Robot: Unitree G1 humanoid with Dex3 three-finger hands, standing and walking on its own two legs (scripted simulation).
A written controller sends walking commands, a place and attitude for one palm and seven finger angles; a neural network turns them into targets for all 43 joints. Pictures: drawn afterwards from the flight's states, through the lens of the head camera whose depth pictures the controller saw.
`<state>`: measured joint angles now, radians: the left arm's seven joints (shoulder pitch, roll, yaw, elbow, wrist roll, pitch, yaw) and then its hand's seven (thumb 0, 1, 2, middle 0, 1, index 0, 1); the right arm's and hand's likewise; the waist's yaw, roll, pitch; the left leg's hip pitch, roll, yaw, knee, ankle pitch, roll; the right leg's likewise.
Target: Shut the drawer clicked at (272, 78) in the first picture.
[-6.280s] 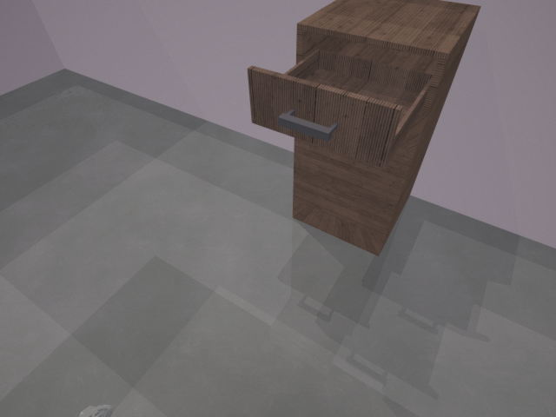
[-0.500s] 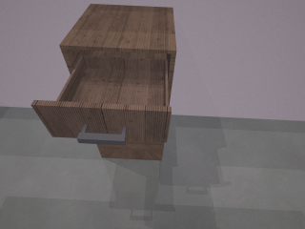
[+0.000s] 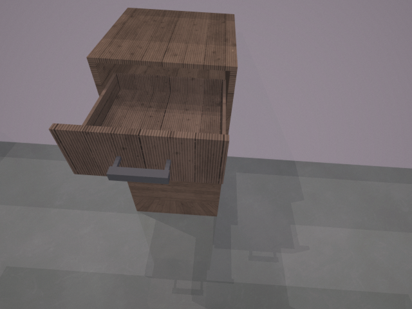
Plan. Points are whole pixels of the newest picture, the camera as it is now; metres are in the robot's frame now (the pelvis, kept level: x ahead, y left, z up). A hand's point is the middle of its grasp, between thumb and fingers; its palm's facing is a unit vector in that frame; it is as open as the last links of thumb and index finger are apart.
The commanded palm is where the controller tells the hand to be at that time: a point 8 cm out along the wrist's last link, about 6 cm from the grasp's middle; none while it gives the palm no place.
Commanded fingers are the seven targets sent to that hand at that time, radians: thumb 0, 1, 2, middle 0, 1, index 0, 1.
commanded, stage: shuffle to correct the standing spot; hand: left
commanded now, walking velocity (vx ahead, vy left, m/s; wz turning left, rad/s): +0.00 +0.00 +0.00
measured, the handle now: (141, 168) +0.41 +0.18 +0.02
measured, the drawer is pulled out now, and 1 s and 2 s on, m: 0.30 0.30 0.30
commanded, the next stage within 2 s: come to a stop and stand still in 0.60 s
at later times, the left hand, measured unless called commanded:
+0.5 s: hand out of the picture +0.00 +0.16 -0.18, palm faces +0.03 -0.99 -0.16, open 7.4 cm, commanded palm none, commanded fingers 0.00 0.90 0.90 -0.20 -0.30 -0.20 -0.30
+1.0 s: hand (138, 301) +0.18 +0.16 -0.17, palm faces +0.05 -0.96 -0.26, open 7.3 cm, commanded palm none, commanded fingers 0.00 0.90 0.90 -0.20 -0.30 -0.20 -0.30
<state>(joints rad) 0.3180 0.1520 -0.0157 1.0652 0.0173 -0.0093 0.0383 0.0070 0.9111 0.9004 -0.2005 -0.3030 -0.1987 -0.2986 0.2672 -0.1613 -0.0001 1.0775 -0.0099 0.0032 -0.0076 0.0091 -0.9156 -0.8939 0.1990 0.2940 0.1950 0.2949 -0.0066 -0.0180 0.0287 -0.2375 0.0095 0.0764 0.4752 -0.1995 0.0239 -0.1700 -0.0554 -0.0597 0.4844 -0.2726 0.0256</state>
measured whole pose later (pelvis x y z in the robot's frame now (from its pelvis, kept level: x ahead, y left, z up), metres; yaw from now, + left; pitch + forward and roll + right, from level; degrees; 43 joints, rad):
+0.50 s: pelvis +0.05 +0.00 -0.01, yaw +0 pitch +0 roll +0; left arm 0.40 0.15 0.01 1.11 0.02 -0.02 0.02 0.01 0.91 0.90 -0.20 -0.30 -0.20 -0.30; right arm 0.34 -0.12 0.00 1.13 -0.01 -0.02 -0.01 0.01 -0.91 -0.89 0.20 0.29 0.20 0.30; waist 0.00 -0.03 0.01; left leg -0.24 0.01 0.08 0.57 -0.33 0.02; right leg -0.16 -0.06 -0.05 0.56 -0.39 0.02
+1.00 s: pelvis +0.12 -0.03 -0.02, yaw +2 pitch -3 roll +0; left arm 0.21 0.18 0.03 0.99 0.02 -0.02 0.03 0.01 0.93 0.90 -0.20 -0.30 -0.20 -0.30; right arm 0.33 -0.15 -0.02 1.12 0.00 0.02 -0.03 0.01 -0.91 -0.89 0.20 0.29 0.20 0.30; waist -0.02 0.03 0.09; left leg -0.15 0.03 0.04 0.70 -0.53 -0.01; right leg -0.36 -0.05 -0.10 0.64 -0.24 -0.03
